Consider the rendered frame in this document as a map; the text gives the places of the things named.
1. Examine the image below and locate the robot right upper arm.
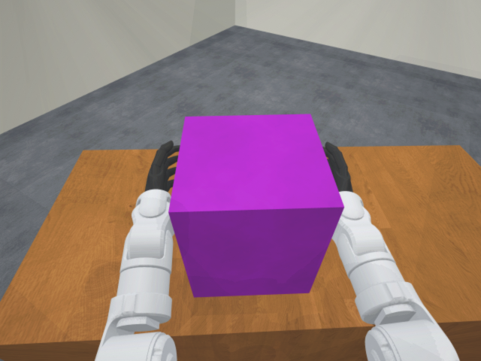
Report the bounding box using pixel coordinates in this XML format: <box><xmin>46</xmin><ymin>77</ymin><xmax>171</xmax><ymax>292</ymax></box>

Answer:
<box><xmin>365</xmin><ymin>320</ymin><xmax>458</xmax><ymax>361</ymax></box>

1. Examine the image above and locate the right robot forearm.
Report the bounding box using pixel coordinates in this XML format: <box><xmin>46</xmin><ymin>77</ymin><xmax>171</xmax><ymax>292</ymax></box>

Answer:
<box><xmin>332</xmin><ymin>191</ymin><xmax>460</xmax><ymax>361</ymax></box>

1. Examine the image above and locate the left robot forearm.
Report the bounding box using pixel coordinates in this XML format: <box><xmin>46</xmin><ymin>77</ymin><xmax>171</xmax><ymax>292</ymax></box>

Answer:
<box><xmin>95</xmin><ymin>190</ymin><xmax>174</xmax><ymax>361</ymax></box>

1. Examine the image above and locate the left robot hand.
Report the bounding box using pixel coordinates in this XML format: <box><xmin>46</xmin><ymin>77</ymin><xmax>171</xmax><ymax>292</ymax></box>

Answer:
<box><xmin>145</xmin><ymin>141</ymin><xmax>180</xmax><ymax>192</ymax></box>

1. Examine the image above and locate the pedestal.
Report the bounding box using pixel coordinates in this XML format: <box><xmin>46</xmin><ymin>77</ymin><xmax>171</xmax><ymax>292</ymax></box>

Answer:
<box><xmin>0</xmin><ymin>145</ymin><xmax>481</xmax><ymax>361</ymax></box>

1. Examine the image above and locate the robot left upper arm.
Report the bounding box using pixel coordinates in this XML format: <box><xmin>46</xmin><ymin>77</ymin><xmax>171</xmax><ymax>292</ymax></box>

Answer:
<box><xmin>96</xmin><ymin>332</ymin><xmax>177</xmax><ymax>361</ymax></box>

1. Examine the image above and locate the right robot hand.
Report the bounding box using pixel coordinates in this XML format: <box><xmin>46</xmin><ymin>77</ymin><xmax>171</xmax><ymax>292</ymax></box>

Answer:
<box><xmin>323</xmin><ymin>142</ymin><xmax>353</xmax><ymax>192</ymax></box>

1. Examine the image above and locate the carton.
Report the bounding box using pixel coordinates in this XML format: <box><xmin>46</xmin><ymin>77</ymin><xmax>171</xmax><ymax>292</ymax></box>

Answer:
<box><xmin>168</xmin><ymin>114</ymin><xmax>344</xmax><ymax>297</ymax></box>

